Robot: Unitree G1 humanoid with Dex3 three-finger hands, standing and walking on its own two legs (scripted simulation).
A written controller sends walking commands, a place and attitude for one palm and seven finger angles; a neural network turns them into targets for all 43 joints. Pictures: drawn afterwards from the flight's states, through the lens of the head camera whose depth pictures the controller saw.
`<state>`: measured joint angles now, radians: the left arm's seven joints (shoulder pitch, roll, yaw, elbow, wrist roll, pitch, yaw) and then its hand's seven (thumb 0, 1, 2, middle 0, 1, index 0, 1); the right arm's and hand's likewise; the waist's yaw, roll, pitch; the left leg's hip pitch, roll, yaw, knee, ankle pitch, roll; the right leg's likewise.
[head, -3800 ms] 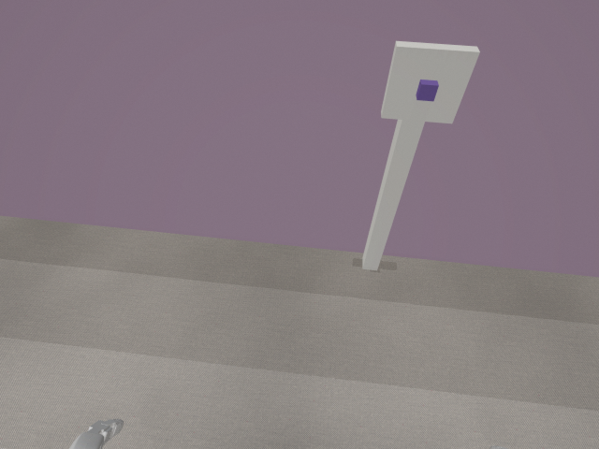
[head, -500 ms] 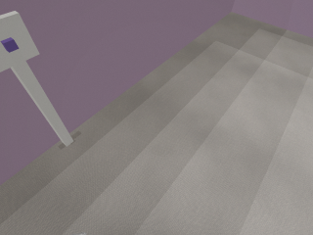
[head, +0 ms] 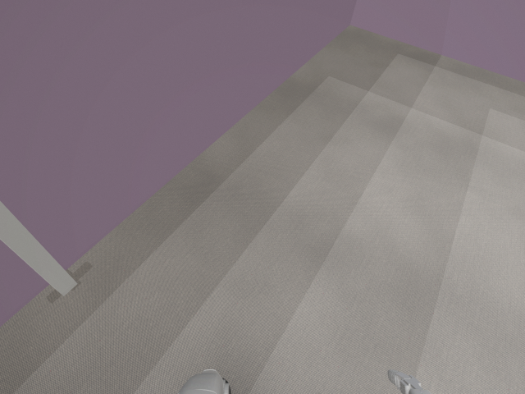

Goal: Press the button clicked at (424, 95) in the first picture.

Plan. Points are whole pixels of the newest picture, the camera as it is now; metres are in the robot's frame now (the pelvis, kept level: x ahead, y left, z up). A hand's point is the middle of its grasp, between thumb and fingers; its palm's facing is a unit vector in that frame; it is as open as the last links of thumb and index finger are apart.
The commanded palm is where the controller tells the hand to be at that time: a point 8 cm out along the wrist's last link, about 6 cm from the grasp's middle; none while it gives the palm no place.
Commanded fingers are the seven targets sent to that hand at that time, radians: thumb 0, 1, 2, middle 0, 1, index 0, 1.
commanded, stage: walk to a spot facing it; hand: left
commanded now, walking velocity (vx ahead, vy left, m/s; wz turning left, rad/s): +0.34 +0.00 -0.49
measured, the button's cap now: out of the picture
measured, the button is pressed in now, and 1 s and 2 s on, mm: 0 0 0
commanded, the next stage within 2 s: turn to face it in 0.62 s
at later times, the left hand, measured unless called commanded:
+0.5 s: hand (195, 280) +0.33 +0.17 -0.14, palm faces -0.28 -0.95 -0.16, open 7.4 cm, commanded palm none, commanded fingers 0.00 0.90 0.90 -0.20 -0.30 -0.20 -0.30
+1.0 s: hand (249, 227) +0.48 +0.08 -0.15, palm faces -0.33 -0.92 -0.18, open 7.3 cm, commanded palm none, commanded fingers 0.00 0.90 0.90 -0.20 -0.30 -0.20 -0.30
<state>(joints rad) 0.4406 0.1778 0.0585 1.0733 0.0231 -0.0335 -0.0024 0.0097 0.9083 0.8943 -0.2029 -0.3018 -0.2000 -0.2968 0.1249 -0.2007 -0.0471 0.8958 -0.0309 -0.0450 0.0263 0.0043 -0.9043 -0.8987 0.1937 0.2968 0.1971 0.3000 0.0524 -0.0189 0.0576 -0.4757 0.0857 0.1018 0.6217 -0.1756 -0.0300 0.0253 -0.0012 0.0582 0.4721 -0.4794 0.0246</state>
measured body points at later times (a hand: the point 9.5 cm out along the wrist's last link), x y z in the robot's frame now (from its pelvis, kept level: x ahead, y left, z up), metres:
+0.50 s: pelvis +0.17 +0.02 +0.02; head +0.19 +0.02 +0.47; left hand +0.34 +0.22 -0.12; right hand +0.04 -0.18 -0.12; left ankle +0.12 +0.11 -0.72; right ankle +0.25 -0.15 -0.65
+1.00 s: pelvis +0.33 -0.06 +0.02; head +0.34 -0.05 +0.47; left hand +0.50 +0.13 -0.13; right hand +0.31 -0.30 -0.13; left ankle +0.44 +0.03 -0.69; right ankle +0.30 -0.15 -0.72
